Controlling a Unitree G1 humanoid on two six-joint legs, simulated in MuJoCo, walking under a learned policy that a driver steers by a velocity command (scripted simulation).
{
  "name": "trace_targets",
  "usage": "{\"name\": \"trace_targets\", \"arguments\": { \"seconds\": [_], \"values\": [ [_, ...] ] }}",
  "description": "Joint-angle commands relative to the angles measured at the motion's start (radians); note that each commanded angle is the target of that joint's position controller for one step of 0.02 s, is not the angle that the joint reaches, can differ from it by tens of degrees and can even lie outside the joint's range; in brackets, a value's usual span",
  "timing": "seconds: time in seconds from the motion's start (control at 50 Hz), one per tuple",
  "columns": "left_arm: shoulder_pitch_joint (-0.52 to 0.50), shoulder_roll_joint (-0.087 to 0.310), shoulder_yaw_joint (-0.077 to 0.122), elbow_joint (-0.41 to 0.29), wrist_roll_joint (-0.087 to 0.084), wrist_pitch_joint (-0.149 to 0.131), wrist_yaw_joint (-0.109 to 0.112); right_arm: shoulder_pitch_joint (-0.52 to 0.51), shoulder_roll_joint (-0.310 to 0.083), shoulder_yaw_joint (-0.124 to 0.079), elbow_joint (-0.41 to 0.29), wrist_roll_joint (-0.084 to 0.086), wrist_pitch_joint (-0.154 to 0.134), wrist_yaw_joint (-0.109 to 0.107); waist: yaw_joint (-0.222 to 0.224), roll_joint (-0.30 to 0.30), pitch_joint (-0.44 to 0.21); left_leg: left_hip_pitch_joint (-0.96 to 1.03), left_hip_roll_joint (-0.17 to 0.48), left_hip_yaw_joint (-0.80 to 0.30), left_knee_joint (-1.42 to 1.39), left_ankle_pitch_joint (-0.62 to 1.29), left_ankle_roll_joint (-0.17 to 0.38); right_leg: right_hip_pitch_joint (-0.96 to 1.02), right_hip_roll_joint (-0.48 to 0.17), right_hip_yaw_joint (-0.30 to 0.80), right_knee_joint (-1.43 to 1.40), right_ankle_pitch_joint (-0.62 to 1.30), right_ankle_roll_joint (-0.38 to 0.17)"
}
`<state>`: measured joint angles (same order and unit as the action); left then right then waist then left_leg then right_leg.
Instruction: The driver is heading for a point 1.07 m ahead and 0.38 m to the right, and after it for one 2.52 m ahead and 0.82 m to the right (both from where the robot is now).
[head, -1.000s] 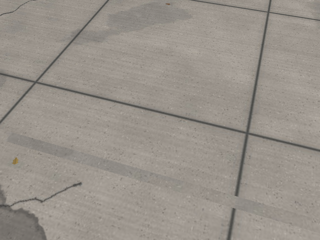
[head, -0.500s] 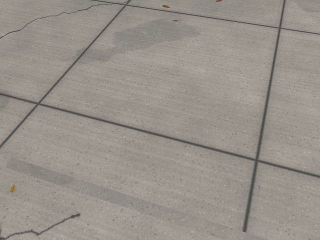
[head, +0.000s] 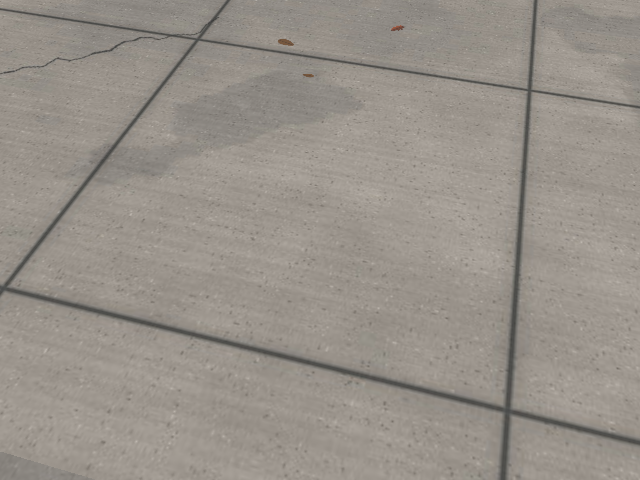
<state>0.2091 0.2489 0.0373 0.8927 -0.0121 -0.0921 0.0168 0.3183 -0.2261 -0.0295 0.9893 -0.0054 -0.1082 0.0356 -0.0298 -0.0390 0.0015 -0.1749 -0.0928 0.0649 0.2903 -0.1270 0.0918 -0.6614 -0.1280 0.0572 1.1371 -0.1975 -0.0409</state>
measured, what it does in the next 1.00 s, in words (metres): walks ahead: right foot, then left foot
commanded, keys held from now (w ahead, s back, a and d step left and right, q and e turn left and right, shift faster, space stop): w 0.44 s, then w+e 0.16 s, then e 0.40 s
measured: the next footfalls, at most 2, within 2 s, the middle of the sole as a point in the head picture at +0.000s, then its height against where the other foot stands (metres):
right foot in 0.30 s outside the picture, level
left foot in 0.80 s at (307, 431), level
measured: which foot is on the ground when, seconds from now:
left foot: down 0.00-0.32, up 0.34-0.78, down 0.80-1.00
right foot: up 0.00-0.28, down 0.30-0.80, up 0.82-1.00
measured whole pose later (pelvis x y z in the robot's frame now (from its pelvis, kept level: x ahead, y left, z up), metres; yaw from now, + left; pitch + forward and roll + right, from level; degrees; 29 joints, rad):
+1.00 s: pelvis +0.47 -0.04 -0.01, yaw -14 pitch +2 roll +0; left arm 0.26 0.30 0.09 0.81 -0.02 0.03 0.05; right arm 0.07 -0.23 -0.04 0.83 -0.03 -0.05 -0.02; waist 0.02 -0.04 0.05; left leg -0.40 0.02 0.09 0.43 -0.08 0.04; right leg -0.57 -0.03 0.03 1.17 -0.45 0.04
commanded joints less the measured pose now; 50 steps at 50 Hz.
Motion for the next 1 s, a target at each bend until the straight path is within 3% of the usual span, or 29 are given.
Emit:
{"name": "trace_targets", "arguments": {
  "seconds": [0.02,0.1,0.2,0.24,0.26,0.28,0.3,0.32,0.34,0.36,0.38,0.4,0.44,0.48,0.54,0.6,0.66,0.72,0.76,0.78,0.8,0.82,0.84,0.86,0.88,0.9,0.92,0.96,1.0],
  "values": [
    [0.035,0.047,0.014,-0.042,0.013,0.003,0.007,-0.040,-0.131,-0.020,-0.054,0.001,-0.019,-0.019,0.047,0.077,0.056,-0.105,0.279,-0.208,-0.207,0.068,0.171,-0.024,-0.042,0.001,-0.137,0.160,0.027],
    [-0.127,0.029,0.007,-0.085,0.003,-0.009,-0.006,0.041,-0.158,-0.025,-0.037,0.017,-0.005,-0.035,-0.011,0.077,0.054,-0.015,0.264,-0.160,-0.190,0.086,0.127,0.005,0.003,-0.036,-0.426,0.307,0.035],
    [-0.250,0.042,0.003,-0.134,-0.010,-0.017,-0.037,0.114,-0.170,-0.031,-0.004,0.026,0.016,-0.038,-0.048,0.090,0.083,0.145,0.326,-0.176,-0.120,0.059,0.113,0.004,0.032,-0.043,-0.579,0.221,0.017],
    [-0.230,0.064,0.009,-0.141,-0.010,-0.026,-0.047,0.106,-0.181,-0.037,-0.002,0.027,0.026,-0.040,-0.023,0.102,0.070,0.192,0.351,-0.190,-0.066,0.108,0.097,0.057,0.048,-0.051,-0.620,0.138,-0.011],
    [-0.178,0.082,0.018,-0.131,-0.009,-0.030,-0.049,0.087,-0.188,-0.039,-0.006,0.027,0.032,-0.041,0.012,0.114,0.043,0.195,0.346,-0.182,-0.008,0.217,0.085,0.140,0.071,-0.071,-0.640,0.109,-0.027],
    [-0.059,0.115,0.038,-0.096,-0.007,-0.033,-0.046,0.067,-0.179,-0.035,-0.012,0.023,0.037,-0.041,0.076,0.108,-0.025,0.178,0.303,-0.144,0.135,0.384,0.062,0.301,0.105,-0.099,-0.662,0.099,-0.051],
    [0.141,0.182,0.066,-0.043,-0.003,-0.035,-0.039,0.058,-0.142,-0.020,-0.030,0.009,0.038,-0.040,0.153,0.065,-0.162,0.051,0.241,-0.089,0.392,0.383,0.029,0.586,0.043,-0.028,-0.635,0.125,-0.101],
    [0.287,0.295,0.094,-0.015,0.014,-0.028,-0.036,0.156,-0.034,0.014,-0.047,0.005,0.018,-0.031,0.145,-0.165,-0.318,-0.371,0.081,-0.005,0.810,0.045,-0.051,1.009,-0.213,0.388,-0.674,0.022,-0.250],
    [0.312,0.235,0.076,-0.008,0.012,-0.025,-0.040,0.165,-0.043,0.016,-0.035,0.018,-0.010,-0.026,0.147,-0.233,-0.389,-0.537,0.035,-0.151,0.988,-0.421,-0.047,1.073,-0.285,0.684,-0.826,-0.062,-0.295],
    [0.229,0.168,0.054,-0.021,0.007,-0.028,-0.040,0.076,-0.150,-0.012,-0.059,0.045,-0.025,-0.022,0.133,-0.156,-0.252,-0.622,0.101,-0.189,1.061,-0.370,-0.023,0.961,-0.252,0.562,-0.837,-0.077,-0.240],
    [0.127,0.132,0.040,-0.046,0.005,-0.026,-0.040,0.005,-0.163,-0.016,-0.081,0.049,-0.028,-0.025,0.102,-0.087,-0.159,-0.612,0.160,-0.156,1.034,-0.272,-0.014,0.811,-0.216,0.411,-0.853,0.000,-0.206],
    [0.054,0.100,0.030,-0.057,0.009,-0.025,-0.046,-0.033,-0.151,-0.019,-0.086,0.034,-0.023,-0.031,0.073,-0.020,-0.092,-0.570,0.196,-0.139,0.971,-0.196,-0.018,0.673,-0.171,0.308,-0.893,0.075,-0.190],
    [0.017,0.065,0.020,-0.050,0.018,-0.029,-0.054,-0.005,-0.111,-0.024,-0.079,0.022,0.007,-0.037,0.020,-0.045,-0.046,-0.459,0.235,-0.137,0.879,-0.116,-0.028,0.530,-0.107,0.188,-0.958,0.142,-0.169],
    [0.058,0.082,0.024,-0.024,0.014,-0.032,-0.054,-0.004,-0.089,-0.025,-0.084,0.013,0.021,-0.041,0.005,-0.033,-0.021,-0.450,0.233,-0.117,0.825,-0.079,-0.044,0.488,-0.081,0.141,-0.985,0.242,-0.189],
    [0.120,0.116,0.034,-0.002,0.009,-0.025,-0.034,-0.130,-0.094,-0.030,-0.134,0.000,0.020,-0.046,0.024,-0.007,0.018,-0.542,0.226,-0.115,0.646,0.038,-0.078,0.518,-0.077,0.124,-1.004,0.308,-0.201],
    [0.164,0.127,0.038,0.008,0.002,-0.014,-0.017,-0.252,-0.078,-0.028,-0.169,0.007,0.010,-0.041,0.054,-0.020,0.032,-0.513,0.191,-0.111,0.430,0.176,-0.093,0.523,-0.048,0.099,-1.007,0.241,-0.175],
    [0.200,0.143,0.042,0.022,0.001,0.000,-0.006,-0.348,-0.075,-0.024,-0.198,0.008,0.003,-0.035,0.075,-0.038,0.053,-0.422,0.129,-0.081,0.287,0.223,-0.098,0.504,-0.021,0.070,-0.940,0.400,-0.147],
    [0.218,0.142,0.049,0.027,-0.009,0.020,0.006,-0.372,-0.097,-0.029,-0.223,0.009,-0.001,-0.029,0.070,-0.068,0.027,-0.367,0.106,-0.112,0.218,0.214,-0.082,0.557,-0.037,0.120,-0.831,0.449,-0.120],
    [0.178,0.148,0.057,0.007,-0.012,0.030,0.017,-0.314,-0.139,-0.042,-0.212,0.002,-0.007,-0.029,0.033,-0.082,-0.011,-0.286,0.099,-0.128,0.169,0.177,-0.062,0.586,-0.041,0.166,-0.743,0.453,-0.093],
    [0.141,0.141,0.057,-0.012,-0.011,0.034,0.020,-0.233,-0.158,-0.052,-0.186,-0.004,-0.012,-0.033,-0.006,-0.075,-0.054,-0.174,0.095,-0.113,0.126,0.214,-0.046,0.574,-0.007,0.165,-0.660,0.467,-0.071],
    [0.122,0.114,0.050,-0.041,-0.006,0.035,0.019,-0.132,-0.199,-0.064,-0.165,-0.019,-0.016,-0.041,-0.043,-0.027,-0.146,0.022,0.161,-0.141,0.119,0.393,-0.014,0.504,0.062,0.138,-0.501,0.383,-0.034],
    [0.157,0.044,0.031,-0.075,0.018,0.034,0.016,-0.037,-0.264,-0.073,-0.165,-0.040,-0.011,-0.051,-0.043,0.166,-0.291,0.340,0.387,-0.316,0.216,0.809,0.055,0.269,0.178,0.065,-0.200,-0.068,0.015],
    [0.364,-0.008,0.011,-0.057,-0.002,0.032,0.013,-0.041,-0.260,-0.068,-0.180,-0.029,0.007,-0.042,0.023,0.389,-0.455,0.527,0.598,-0.585,0.206,0.834,0.205,0.066,0.241,0.063,0.052,-0.581,0.041],
    [0.371,0.103,0.037,-0.034,-0.017,0.044,0.013,-0.095,-0.192,-0.056,-0.213,-0.010,0.022,-0.040,0.022,0.270,-0.429,0.417,0.552,-0.587,0.141,0.534,0.192,0.029,0.162,0.105,0.157,-0.496,0.054],
    [0.263,0.142,0.052,-0.059,-0.021,0.063,0.018,-0.159,-0.139,-0.042,-0.230,0.001,0.032,-0.046,0.018,0.183,-0.290,0.282,0.494,-0.461,0.102,0.339,0.148,-0.023,0.126,0.052,0.167,-0.411,0.069],
    [0.211,0.140,0.059,-0.070,-0.016,0.086,0.027,-0.215,-0.122,-0.034,-0.229,0.001,0.041,-0.049,0.035,0.132,-0.198,0.136,0.443,-0.377,0.057,0.219,0.126,-0.011,0.089,0.029,0.143,-0.350,0.083],
    [0.193,0.139,0.068,-0.080,-0.008,0.107,0.035,-0.255,-0.119,-0.033,-0.229,-0.007,0.048,-0.051,0.053,0.145,-0.139,0.008,0.409,-0.312,0.014,0.120,0.121,0.030,0.065,0.022,0.122,-0.303,0.091],
    [0.205,0.094,0.066,-0.097,-0.004,0.131,0.039,-0.288,-0.141,-0.041,-0.220,-0.031,0.051,-0.054,0.076,0.189,-0.086,-0.156,0.364,-0.196,-0.059,0.067,0.130,0.131,0.066,-0.021,0.094,-0.229,0.093],
    [0.180,0.080,0.067,-0.122,-0.004,0.134,0.039,-0.280,-0.149,-0.046,-0.207,-0.027,0.047,-0.063,0.073,0.178,-0.080,-0.149,0.376,-0.147,-0.077,0.099,0.151,0.127,0.058,-0.032,0.021,-0.193,0.090]
  ]
}}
